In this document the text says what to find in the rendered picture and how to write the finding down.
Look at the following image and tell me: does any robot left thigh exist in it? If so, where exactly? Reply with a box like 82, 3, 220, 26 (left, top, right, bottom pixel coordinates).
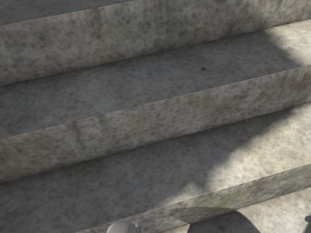
107, 220, 144, 233

